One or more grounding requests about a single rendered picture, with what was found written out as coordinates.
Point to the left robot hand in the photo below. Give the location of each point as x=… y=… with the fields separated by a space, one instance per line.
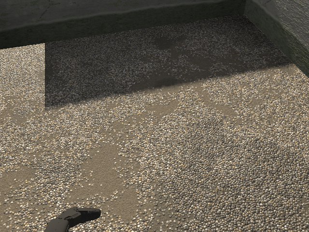
x=71 y=217

